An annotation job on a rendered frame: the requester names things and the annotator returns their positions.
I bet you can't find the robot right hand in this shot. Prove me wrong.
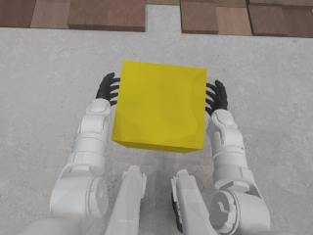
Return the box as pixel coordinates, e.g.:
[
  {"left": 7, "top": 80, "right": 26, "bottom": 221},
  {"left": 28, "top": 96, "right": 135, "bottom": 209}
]
[{"left": 205, "top": 79, "right": 228, "bottom": 116}]

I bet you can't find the robot left thigh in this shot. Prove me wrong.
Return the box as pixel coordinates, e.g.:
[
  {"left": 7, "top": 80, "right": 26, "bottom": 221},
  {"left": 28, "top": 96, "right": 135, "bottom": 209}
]
[{"left": 104, "top": 169, "right": 147, "bottom": 235}]

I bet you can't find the robot right forearm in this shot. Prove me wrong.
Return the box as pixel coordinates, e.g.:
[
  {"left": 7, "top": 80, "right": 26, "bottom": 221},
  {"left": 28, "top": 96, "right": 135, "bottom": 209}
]
[{"left": 206, "top": 109, "right": 271, "bottom": 224}]

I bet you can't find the robot left hand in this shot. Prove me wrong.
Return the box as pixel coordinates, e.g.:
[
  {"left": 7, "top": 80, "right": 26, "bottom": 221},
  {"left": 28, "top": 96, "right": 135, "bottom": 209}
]
[{"left": 96, "top": 72, "right": 120, "bottom": 106}]

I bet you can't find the carton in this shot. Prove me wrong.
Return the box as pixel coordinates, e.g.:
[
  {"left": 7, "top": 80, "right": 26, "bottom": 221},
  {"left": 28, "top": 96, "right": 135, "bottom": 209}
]
[{"left": 112, "top": 60, "right": 207, "bottom": 154}]

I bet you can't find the robot left upper arm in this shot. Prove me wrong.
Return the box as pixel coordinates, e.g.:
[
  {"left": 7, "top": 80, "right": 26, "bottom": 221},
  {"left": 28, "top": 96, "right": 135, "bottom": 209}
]
[{"left": 14, "top": 175, "right": 109, "bottom": 235}]

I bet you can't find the robot right thigh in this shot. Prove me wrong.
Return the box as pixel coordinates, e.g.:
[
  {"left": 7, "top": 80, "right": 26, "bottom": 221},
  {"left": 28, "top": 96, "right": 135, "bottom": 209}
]
[{"left": 170, "top": 173, "right": 218, "bottom": 235}]

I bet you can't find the robot thigh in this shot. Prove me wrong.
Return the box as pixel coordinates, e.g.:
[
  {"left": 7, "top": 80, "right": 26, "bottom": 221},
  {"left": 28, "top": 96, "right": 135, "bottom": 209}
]
[
  {"left": 104, "top": 169, "right": 147, "bottom": 235},
  {"left": 170, "top": 173, "right": 218, "bottom": 235}
]

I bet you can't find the robot right upper arm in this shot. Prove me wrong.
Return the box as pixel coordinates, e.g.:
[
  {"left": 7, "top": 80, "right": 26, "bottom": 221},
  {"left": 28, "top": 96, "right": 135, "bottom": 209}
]
[{"left": 208, "top": 189, "right": 295, "bottom": 235}]

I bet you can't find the robot left forearm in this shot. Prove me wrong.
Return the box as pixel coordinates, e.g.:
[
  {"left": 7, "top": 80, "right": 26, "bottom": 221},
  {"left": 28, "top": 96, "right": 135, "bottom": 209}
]
[{"left": 50, "top": 98, "right": 112, "bottom": 212}]

